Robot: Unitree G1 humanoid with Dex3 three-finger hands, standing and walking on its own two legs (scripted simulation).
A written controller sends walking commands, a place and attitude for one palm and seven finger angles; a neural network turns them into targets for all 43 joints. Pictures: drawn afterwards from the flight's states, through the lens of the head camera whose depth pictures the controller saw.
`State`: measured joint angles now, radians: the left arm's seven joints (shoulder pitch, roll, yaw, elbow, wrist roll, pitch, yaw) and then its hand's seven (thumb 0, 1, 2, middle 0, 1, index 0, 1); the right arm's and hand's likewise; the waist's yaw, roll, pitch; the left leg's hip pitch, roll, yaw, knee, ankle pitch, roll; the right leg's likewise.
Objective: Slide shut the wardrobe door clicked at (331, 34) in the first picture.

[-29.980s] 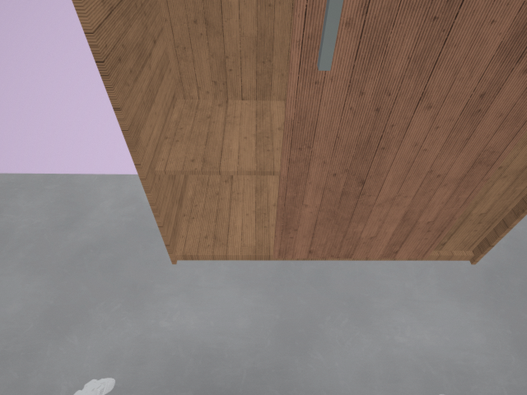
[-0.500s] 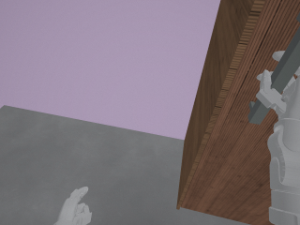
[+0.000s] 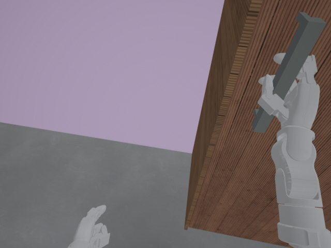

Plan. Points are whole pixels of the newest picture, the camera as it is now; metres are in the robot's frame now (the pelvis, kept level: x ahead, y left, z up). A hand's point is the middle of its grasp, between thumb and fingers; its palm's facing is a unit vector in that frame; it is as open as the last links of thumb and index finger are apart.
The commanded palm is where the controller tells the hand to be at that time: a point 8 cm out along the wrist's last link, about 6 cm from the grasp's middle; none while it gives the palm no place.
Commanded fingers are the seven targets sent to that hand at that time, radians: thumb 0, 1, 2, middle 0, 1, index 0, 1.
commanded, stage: loosen the grip on the handle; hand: right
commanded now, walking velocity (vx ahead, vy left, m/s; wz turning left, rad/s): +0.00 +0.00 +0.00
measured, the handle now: (277, 79) +0.39 -0.18 +0.27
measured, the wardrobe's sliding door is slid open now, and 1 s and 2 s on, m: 0.00 0.00 0.00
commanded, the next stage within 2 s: slip the hand off the handle in 0.60 s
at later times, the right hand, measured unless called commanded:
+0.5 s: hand (264, 94) +0.35 -0.16 +0.25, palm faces +0.36 +0.93 -0.08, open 14.3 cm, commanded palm +0.31 -0.19 +0.25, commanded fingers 0.00 0.55 -0.20 0.25 1.15 0.25 1.15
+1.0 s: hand (268, 98) +0.35 -0.16 +0.25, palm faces +0.23 +0.97 -0.07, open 15.1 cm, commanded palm +0.31 -0.22 +0.25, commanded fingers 0.00 0.55 -0.20 0.25 1.15 0.25 1.15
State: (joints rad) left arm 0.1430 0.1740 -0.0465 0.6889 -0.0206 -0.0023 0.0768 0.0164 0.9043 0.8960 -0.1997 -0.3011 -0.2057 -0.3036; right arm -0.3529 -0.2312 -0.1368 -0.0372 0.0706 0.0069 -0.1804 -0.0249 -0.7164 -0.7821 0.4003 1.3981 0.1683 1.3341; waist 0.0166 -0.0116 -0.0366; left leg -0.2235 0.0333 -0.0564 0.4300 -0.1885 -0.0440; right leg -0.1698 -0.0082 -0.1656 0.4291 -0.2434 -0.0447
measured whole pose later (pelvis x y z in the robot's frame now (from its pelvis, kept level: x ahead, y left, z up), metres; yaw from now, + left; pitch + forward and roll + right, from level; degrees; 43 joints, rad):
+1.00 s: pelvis +0.02 +0.04 +0.00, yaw -5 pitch -2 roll +0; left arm 0.17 0.20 -0.02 0.68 -0.03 -0.05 0.04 0.01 0.91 0.90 -0.20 -0.30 -0.20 -0.30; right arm -0.36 -0.27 -0.20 0.01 0.17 -0.04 0.01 -0.01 0.56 -0.20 0.40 1.26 0.19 1.09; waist -0.02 -0.03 -0.01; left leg -0.18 0.00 0.05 0.50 -0.28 0.02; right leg -0.17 -0.04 -0.05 0.50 -0.29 0.02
